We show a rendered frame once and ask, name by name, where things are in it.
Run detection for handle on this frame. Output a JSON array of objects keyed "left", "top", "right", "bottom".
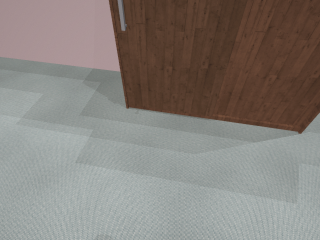
[{"left": 117, "top": 0, "right": 127, "bottom": 31}]

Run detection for wardrobe door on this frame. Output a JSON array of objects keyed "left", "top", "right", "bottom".
[
  {"left": 112, "top": 0, "right": 248, "bottom": 117},
  {"left": 213, "top": 0, "right": 320, "bottom": 126}
]

